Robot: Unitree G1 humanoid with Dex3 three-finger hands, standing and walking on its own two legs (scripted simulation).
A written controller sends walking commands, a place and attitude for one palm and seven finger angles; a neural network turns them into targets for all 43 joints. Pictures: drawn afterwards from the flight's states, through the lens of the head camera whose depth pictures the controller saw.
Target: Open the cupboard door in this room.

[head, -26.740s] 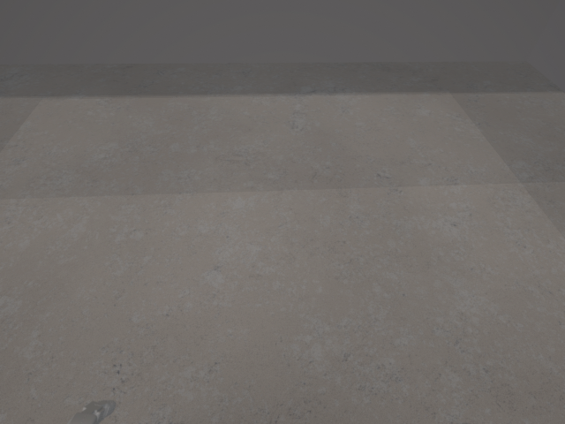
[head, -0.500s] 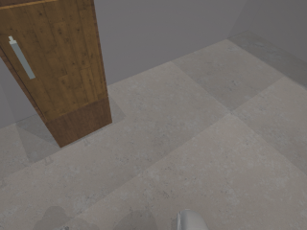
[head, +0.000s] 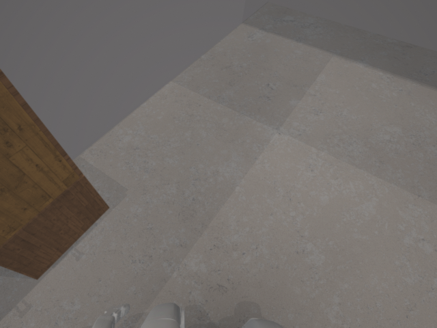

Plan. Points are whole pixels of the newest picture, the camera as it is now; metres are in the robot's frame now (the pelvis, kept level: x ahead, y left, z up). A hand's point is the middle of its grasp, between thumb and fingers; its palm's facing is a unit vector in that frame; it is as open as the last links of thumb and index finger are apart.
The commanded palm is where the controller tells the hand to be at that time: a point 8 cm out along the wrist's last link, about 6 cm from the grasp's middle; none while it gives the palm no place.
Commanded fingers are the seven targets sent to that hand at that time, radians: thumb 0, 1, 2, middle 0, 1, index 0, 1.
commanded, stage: walk to a spot facing it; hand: left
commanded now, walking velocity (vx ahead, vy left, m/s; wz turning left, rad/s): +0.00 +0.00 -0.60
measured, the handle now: out of the picture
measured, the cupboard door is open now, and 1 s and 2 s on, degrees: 0 0 0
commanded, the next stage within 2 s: turn to face it in 1.64 s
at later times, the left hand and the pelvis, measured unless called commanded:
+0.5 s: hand (87, 327) +0.13 +0.28 -0.17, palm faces -0.19 -0.96 -0.21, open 7.4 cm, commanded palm none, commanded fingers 0.00 0.90 0.90 -0.20 -0.30 -0.20 -0.30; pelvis +0.03 +0.08 +0.01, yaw -17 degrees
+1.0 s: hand (164, 282) +0.22 +0.13 -0.13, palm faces -0.58 -0.77 -0.28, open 7.4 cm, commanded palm none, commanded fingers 0.00 0.90 0.90 -0.20 -0.30 -0.20 -0.30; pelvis +0.00 +0.04 +0.01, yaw -36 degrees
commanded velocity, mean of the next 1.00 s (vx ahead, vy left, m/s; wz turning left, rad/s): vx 0.02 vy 0.00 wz -0.60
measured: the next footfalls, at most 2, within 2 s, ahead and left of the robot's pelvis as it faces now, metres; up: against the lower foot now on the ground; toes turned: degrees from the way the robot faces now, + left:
left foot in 0.36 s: +0.10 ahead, +0.17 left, +0.00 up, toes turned -10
right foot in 0.84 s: -0.03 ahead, -0.07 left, +0.00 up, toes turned -37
